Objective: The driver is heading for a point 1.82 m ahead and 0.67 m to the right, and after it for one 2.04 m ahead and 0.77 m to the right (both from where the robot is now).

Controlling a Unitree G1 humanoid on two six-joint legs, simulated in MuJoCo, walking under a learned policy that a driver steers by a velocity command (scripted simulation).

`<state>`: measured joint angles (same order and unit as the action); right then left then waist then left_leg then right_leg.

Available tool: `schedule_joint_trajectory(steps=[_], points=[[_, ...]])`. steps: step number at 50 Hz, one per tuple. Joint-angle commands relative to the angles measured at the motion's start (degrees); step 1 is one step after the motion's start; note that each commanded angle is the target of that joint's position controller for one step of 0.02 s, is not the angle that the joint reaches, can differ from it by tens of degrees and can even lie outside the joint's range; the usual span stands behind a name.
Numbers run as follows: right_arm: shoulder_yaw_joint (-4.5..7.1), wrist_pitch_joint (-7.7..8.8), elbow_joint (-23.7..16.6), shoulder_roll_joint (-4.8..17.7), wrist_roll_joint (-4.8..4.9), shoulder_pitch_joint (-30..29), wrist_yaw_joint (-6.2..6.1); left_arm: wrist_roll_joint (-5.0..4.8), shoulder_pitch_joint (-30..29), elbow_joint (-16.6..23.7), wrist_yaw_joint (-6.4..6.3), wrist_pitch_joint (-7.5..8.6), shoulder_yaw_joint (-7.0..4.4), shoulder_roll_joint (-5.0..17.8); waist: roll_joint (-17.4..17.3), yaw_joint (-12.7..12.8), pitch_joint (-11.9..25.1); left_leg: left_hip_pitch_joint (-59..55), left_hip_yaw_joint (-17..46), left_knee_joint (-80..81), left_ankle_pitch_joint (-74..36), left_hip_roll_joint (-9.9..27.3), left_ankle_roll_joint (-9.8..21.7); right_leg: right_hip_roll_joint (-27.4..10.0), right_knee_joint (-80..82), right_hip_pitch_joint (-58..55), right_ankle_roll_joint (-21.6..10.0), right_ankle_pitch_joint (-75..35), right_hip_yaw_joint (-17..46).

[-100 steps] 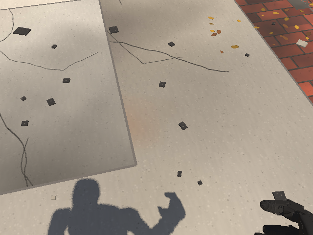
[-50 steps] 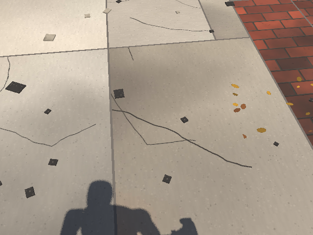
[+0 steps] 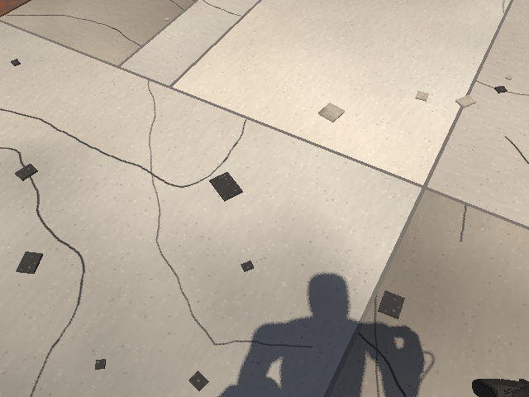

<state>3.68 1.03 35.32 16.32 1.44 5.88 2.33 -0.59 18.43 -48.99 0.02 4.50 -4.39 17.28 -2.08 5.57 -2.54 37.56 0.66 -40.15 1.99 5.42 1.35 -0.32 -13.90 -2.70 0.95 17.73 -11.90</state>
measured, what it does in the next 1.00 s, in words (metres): walks ahead, turning right: left foot, then right foot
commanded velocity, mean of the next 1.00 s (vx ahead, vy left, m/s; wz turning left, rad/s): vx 0.50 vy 0.00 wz -0.22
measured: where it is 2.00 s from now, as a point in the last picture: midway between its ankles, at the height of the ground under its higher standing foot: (400, 197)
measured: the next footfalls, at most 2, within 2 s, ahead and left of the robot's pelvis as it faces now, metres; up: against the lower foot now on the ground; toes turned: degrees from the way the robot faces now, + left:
left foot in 0.10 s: +0.22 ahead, +0.13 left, +0.00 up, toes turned +6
right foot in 0.64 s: +0.54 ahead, -0.08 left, +0.00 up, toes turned -9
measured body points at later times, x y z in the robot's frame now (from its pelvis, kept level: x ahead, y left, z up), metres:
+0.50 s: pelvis +0.28 +0.05 +0.00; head +0.31 +0.06 +0.45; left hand +0.44 +0.30 -0.11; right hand +0.35 -0.23 -0.11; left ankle +0.18 +0.13 -0.74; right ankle +0.48 -0.11 -0.68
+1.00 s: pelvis +0.58 +0.00 +0.01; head +0.61 -0.02 +0.45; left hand +0.74 +0.25 -0.10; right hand +0.71 -0.30 -0.08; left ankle +0.80 +0.12 -0.69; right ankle +0.50 -0.07 -0.74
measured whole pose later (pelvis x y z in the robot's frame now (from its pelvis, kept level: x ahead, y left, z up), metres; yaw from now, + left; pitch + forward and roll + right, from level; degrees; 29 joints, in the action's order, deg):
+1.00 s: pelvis +0.58 +0.00 +0.01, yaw -19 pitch +3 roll +0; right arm 2.2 5.4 38.7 16.4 -0.2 3.8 0.4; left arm -1.3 17.7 -40.7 -0.3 2.1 -3.8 16.8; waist -1.5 3.8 -1.9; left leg 36.1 6.3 -35.2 0.2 3.8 -4.4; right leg 6.5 -22.2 8.7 -4.4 15.3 8.2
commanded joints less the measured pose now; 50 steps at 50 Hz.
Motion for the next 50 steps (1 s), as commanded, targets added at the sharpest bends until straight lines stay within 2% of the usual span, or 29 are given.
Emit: schedule_joint_trajectory(steps=[1, 3, 4, 5, 6, 7, 8, 9, 10, 11, 13, 15, 17, 22, 27, 30, 31, 32, 33, 34, 35, 36, 37, 38, 39, 41, 43, 46, 50], points=[[0.96, 0.75, -6.2, 3.7, -0.07, -5.0, 0.90, -0.98, -1.8, 3.0, -0.34, -0.25, -2.70, 11.3, 6.2, -2.0, -1.4, -2.0, -3.3, 3.6, 4.2, -2.2, 2.4, -16.1, 0.2, -1.1, -8.1, -33.9, 3.5], [2.56, 0.33, -5.4, 6.5, -0.41, 1.1, 0.82, -1.48, -2.2, 3.2, -0.75, -1.05, -3.24, 13.0, 7.8, -6.4, 3.3, -12.1, -6.6, 4.8, 9.4, -6.5, 5.1, -15.6, -11.4, -2.0, -6.8, -52.6, 1.1], [4.23, 0.10, -2.9, 9.1, -0.24, 10.3, 0.35, -1.61, -2.9, 3.4, -1.00, -1.39, -2.94, 12.4, 6.5, -11.6, 7.9, -25.0, -7.3, 8.3, 5.9, -9.0, 7.2, -13.7, -23.0, 2.4, -5.1, -54.3, -0.8], [5.77, -0.36, -0.4, 12.7, -0.16, 19.8, -0.86, -0.10, -1.0, 3.8, -1.05, -1.08, -1.50, 9.2, 0.4, -15.3, 13.4, -44.1, 3.3, 9.2, 5.2, -3.3, 10.4, -11.8, -39.7, 17.2, -3.1, -36.5, -0.4], [5.75, 0.35, -1.0, 18.3, -0.05, 17.2, -1.28, 1.80, 4.9, 6.6, -0.01, 0.36, 1.44, 0.9, -14.3, -7.5, 18.9, -59.8, 36.2, 15.2, 14.6, 12.6, 20.2, -0.8, -59.2, 41.1, -0.1, 15.5, 4.5], [4.18, 1.08, -1.8, 12.8, -0.38, 19.6, -1.01, -0.74, 0.5, 5.5, 0.80, 2.01, 0.52, 6.5, -7.0, -12.5, 24.9, -60.3, 44.3, 22.2, 19.9, 16.1, 21.1, -1.2, -65.2, 45.5, -0.8, 16.1, 15.6], [3.31, 1.84, -0.7, 10.5, -1.00, 17.5, -0.71, -2.86, -4.9, 7.1, 1.07, 2.52, -0.24, 8.9, -4.5, -12.9, 16.0, -54.1, 34.6, 22.5, 14.5, 14.6, 18.1, -3.6, -65.2, 49.5, -1.7, 11.2, 15.2], [2.74, 2.25, -0.5, 9.2, -0.87, 13.9, -0.72, -2.31, -6.3, 7.1, 0.77, 2.69, 0.12, 8.0, -1.4, -10.6, 11.1, -45.6, 26.5, 22.4, 8.4, 12.2, 15.8, -6.4, -60.8, 47.7, -2.2, 6.2, 14.9], [2.10, 2.53, -0.4, 7.2, -1.27, 10.2, -0.75, -1.05, -6.5, 6.4, 0.50, 2.39, -0.04, 7.8, -0.5, -8.5, 7.9, -38.2, 20.7, 23.3, 2.8, 10.1, 14.3, -8.2, -57.0, 44.4, -2.0, 2.9, 15.0], [1.51, 2.96, -0.6, 5.7, -1.86, 8.0, -0.77, -0.90, -4.4, 5.5, 0.60, 1.52, -0.25, 7.8, -1.5, -6.3, 6.8, -33.4, 16.7, 25.1, -0.8, 8.5, 13.4, -9.4, -55.2, 40.4, -1.8, 0.2, 15.8], [1.57, 4.11, 0.5, 5.7, -1.97, 7.1, -0.83, -0.99, -1.5, 4.1, 0.62, -0.22, -0.04, 5.9, -1.7, -4.6, 6.0, -28.9, 12.0, 28.7, -4.1, 8.0, 13.6, -9.6, -53.2, 37.2, -0.8, -2.7, 15.7], [1.83, 5.05, 2.0, 6.3, -2.32, 7.5, -1.07, -0.92, -3.1, 4.3, 0.26, -1.30, 0.10, 4.7, -0.6, -4.6, 3.3, -27.4, 6.9, 31.1, -6.5, 7.5, 12.9, -8.9, -49.7, 39.5, 0.3, -7.1, 16.8], [1.83, 5.28, 3.4, 6.2, -2.64, 8.5, -1.63, -0.82, -5.8, 5.1, 0.20, -1.38, 0.10, 4.1, -0.3, -5.6, 1.5, -28.7, 2.5, 32.0, -8.1, 6.5, 11.6, -7.7, -44.0, 42.7, 0.9, -13.4, 18.2], [1.82, 5.21, 5.5, 7.0, -2.21, 9.7, -2.49, -0.62, -12.6, 7.1, 1.68, -0.51, 0.93, 1.8, -0.1, -8.5, -1.1, -31.9, -5.2, 33.7, -7.7, 5.6, 8.1, -5.3, -27.5, 41.0, -0.2, -27.2, 14.5], [2.46, 3.07, 8.4, 8.3, -1.26, 13.5, -3.10, -0.47, -18.4, 11.3, 3.72, -0.32, 1.46, 1.1, 0.2, -10.4, -2.8, -44.4, -7.5, 28.3, -18.6, 9.5, 7.5, -3.7, -21.1, 46.2, -3.0, -19.1, 11.0], [3.04, 1.55, 7.9, 10.7, -0.98, 11.8, -4.20, -0.46, -14.5, 12.4, 4.34, -0.79, 0.25, 3.6, -3.5, -6.8, 2.2, -47.1, -9.8, 17.2, -46.2, 9.8, 5.5, 1.2, -21.4, 37.5, -6.2, -9.5, 5.9], [3.11, 1.08, 7.7, 11.3, -1.03, 11.2, -4.56, -0.52, -8.9, 11.6, 4.13, -1.02, -0.85, 5.7, -4.1, -3.5, 5.6, -45.7, -10.5, 9.0, -51.8, 9.1, 4.6, 3.3, -21.3, 29.9, -7.8, -7.8, 5.1], [2.87, 1.02, 7.4, 11.1, -0.73, 10.0, -4.87, -0.57, -0.1, 9.8, 3.39, -1.12, -2.51, 8.8, -2.6, 1.7, 10.1, -39.3, -11.8, -3.4, -47.6, 6.9, 2.7, 4.6, -16.9, 15.9, -10.2, -12.0, 6.6], [1.55, 1.93, 6.3, 7.9, -2.15, 11.9, -4.83, -0.60, 7.1, 8.9, 2.01, -1.80, -3.93, 14.0, 6.4, 3.2, 16.3, -24.3, -11.8, -21.9, -20.4, 3.1, 0.4, -6.0, -16.9, -1.9, -14.4, -15.9, 22.7], [-0.47, 3.83, 4.0, 1.8, -2.60, 16.4, -3.47, -0.90, 4.5, 10.3, 2.03, -1.32, -4.03, 16.0, 17.7, -2.7, 23.1, -0.4, -2.6, -42.0, 30.4, -10.8, -3.3, -18.9, -9.2, -19.9, -27.2, -8.2, 56.6], [0.52, 6.10, 3.7, 7.3, -0.72, 10.6, -2.16, -0.66, 5.6, 10.5, 2.09, -1.19, -2.81, 11.4, 9.6, 1.9, 24.4, 6.0, 7.5, -44.0, 29.2, -7.2, -1.5, -18.1, -4.9, -21.1, -24.9, -3.3, 56.4], [0.58, 7.10, 1.8, 8.2, 1.02, 6.0, -1.63, -0.44, 3.6, 10.7, 1.89, -0.93, -2.18, 8.9, 6.6, 1.5, 16.2, 8.2, 6.6, -40.7, 24.8, -4.6, -0.3, -16.2, -4.2, -14.4, -22.1, -4.4, 47.4], [0.31, 7.51, 1.6, 7.1, 0.22, 4.6, -1.88, -0.48, 0.0, 11.1, 1.94, -0.69, -1.87, 8.1, 0.6, -1.6, 9.5, 6.9, 5.6, -34.4, 21.4, -2.2, -0.2, -13.6, -3.4, -4.6, -20.2, -10.3, 41.2], [0.83, 7.20, 1.9, 7.9, -1.37, 4.4, -2.29, -0.42, -3.1, 11.8, 1.74, -0.58, -1.30, 6.1, 0.2, -3.5, 6.9, 3.6, 5.1, -29.1, 19.5, -0.5, -0.8, -11.6, -2.7, 1.9, -19.1, -16.2, 36.8], [1.05, 6.53, 2.0, 7.8, -1.79, 5.5, -2.24, 0.25, -4.6, 12.9, 1.44, -0.65, -0.97, 5.6, 1.9, -5.2, 5.4, 0.1, 5.1, -27.6, 18.3, 0.1, -1.5, -10.3, -1.3, 7.0, -19.2, -19.9, 34.7], [0.87, 5.29, 2.1, 6.6, -2.27, 7.3, -2.41, 0.14, -5.4, 13.2, 0.94, -0.58, -1.23, 6.4, 3.2, -6.7, 4.6, -2.1, 3.8, -22.6, 17.1, 0.5, -3.5, -9.1, 0.3, 12.4, -19.5, -24.5, 32.0], [0.22, 4.56, 1.3, 5.1, -2.45, 4.9, -2.71, 0.00, -4.8, 12.9, 0.23, -0.60, -1.70, 8.1, 3.6, -6.4, 3.4, -2.8, 2.3, -15.2, 12.9, -0.1, -5.4, -7.4, 1.0, 16.8, -18.8, -26.5, 28.3], [-0.74, 4.75, 0.1, 3.1, -2.36, -1.7, -2.46, -0.64, -3.1, 12.2, -0.56, -1.32, -2.07, 9.0, 5.8, -3.6, 3.0, -7.7, 1.3, -0.5, -0.7, -2.8, -6.3, -3.3, -0.5, 20.3, -15.1, -21.2, 24.3], [-0.19, 5.57, -1.2, 5.0, -1.05, -6.5, -1.58, -1.06, 0.9, 10.9, -0.79, -2.22, -2.15, 8.9, 7.4, -1.4, 3.8, -11.0, 2.9, 9.0, -5.0, -5.3, -5.7, -5.1, -4.3, 16.4, -13.1, -13.3, 29.6]])
Keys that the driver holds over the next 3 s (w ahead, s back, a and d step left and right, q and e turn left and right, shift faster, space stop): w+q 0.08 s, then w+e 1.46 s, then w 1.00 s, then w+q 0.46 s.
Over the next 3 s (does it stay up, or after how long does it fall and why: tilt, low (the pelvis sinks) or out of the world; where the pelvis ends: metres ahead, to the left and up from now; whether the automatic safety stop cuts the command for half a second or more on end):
stays up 1.42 -0.68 0.01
